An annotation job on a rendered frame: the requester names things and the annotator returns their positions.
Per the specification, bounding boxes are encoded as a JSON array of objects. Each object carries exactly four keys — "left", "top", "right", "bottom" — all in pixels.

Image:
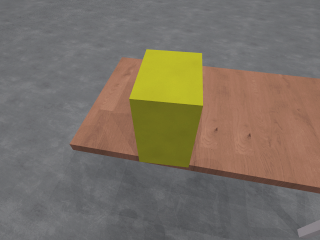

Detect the table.
[{"left": 70, "top": 57, "right": 320, "bottom": 239}]

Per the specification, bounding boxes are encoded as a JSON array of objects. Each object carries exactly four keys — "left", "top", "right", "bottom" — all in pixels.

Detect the carton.
[{"left": 129, "top": 49, "right": 203, "bottom": 168}]

